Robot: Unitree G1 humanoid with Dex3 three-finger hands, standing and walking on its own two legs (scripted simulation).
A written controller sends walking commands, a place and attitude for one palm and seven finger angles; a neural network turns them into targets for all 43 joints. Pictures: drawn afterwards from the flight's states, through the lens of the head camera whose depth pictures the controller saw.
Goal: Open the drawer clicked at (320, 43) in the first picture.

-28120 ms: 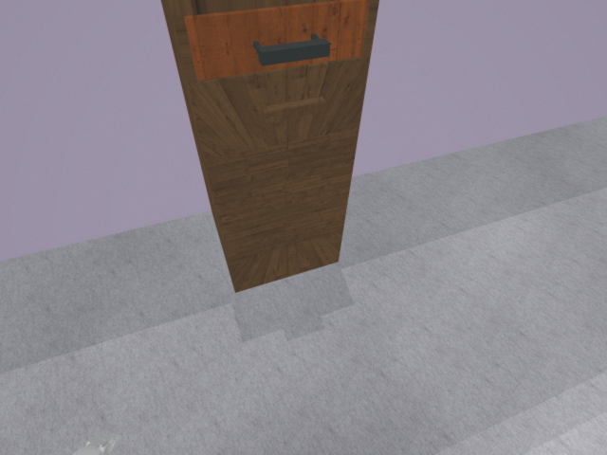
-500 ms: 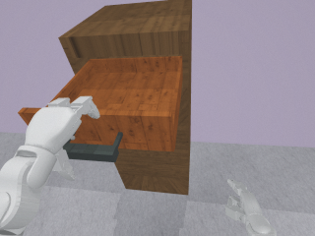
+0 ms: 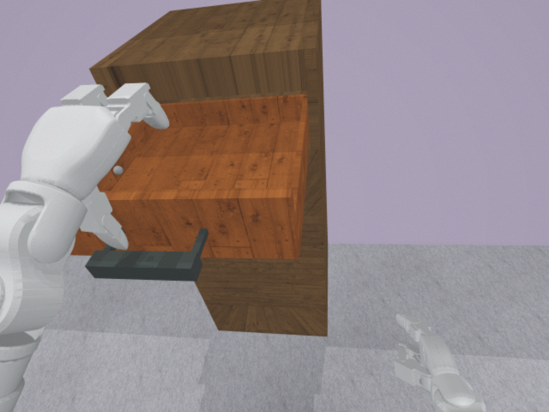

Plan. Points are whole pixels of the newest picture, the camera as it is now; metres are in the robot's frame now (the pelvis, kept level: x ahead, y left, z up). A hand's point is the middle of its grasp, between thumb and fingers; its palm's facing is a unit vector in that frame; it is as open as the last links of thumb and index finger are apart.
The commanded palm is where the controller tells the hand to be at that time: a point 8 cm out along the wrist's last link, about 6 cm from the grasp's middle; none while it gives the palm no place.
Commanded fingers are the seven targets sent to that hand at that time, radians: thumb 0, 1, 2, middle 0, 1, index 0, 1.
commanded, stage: lift the hand off the handle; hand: left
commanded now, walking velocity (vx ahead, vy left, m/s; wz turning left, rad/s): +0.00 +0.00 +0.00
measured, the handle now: (152, 250) +0.27 +0.21 +0.15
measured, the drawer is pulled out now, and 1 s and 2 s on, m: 0.30 0.30 0.30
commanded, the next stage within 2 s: draw the hand back to the body in 0.12 s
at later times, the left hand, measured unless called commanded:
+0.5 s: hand (75, 166) +0.25 +0.23 +0.30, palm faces +0.39 +0.01 -0.92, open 13.8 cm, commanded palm +0.19 +0.23 +0.35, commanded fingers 0.00 -0.50 0.30 -0.30 -1.20 -0.30 -1.20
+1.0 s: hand (24, 165) +0.21 +0.22 +0.34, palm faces +0.56 -0.70 -0.45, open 13.5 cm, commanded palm +0.15 +0.26 +0.34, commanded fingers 0.00 -0.15 0.45 -0.28 -0.98 -0.28 -0.98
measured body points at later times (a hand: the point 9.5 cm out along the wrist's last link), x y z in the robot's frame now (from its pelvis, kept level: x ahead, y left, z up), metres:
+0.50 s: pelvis +0.01 +0.00 +0.00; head -0.02 -0.06 +0.44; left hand +0.23 +0.23 +0.35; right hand +0.27 -0.18 -0.07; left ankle +0.04 +0.13 -0.74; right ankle +0.03 -0.11 -0.74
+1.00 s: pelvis +0.00 +0.00 +0.00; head -0.02 -0.02 +0.45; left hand +0.17 +0.26 +0.36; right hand +0.24 -0.17 -0.07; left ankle +0.04 +0.13 -0.74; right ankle +0.03 -0.11 -0.74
